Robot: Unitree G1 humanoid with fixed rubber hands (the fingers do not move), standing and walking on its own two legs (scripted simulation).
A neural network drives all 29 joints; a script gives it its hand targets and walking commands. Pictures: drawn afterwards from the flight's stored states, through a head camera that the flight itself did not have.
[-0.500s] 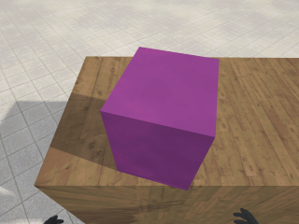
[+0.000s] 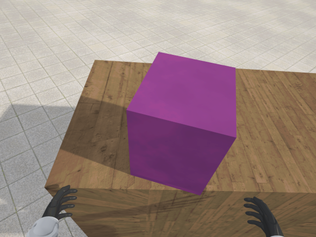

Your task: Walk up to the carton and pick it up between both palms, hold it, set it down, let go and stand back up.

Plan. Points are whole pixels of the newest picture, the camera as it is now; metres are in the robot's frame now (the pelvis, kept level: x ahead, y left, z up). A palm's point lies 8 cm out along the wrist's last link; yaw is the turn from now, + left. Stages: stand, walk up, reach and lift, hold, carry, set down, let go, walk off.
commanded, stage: reach and lift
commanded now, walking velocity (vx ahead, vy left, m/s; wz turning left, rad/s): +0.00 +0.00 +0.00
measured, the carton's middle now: (179, 124) +0.40 -0.06 +0.05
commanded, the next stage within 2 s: none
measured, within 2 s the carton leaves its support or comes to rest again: neither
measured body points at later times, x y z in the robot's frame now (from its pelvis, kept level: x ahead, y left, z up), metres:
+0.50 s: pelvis +0.01 -0.01 +0.01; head +0.01 +0.01 +0.45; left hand +0.20 +0.25 -0.03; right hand +0.19 -0.22 +0.01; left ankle +0.05 +0.08 -0.73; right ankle +0.03 -0.16 -0.73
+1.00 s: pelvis +0.03 +0.00 +0.01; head +0.04 +0.02 +0.46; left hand +0.26 +0.22 +0.04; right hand +0.21 -0.20 +0.06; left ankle +0.05 +0.08 -0.73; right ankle +0.03 -0.16 -0.73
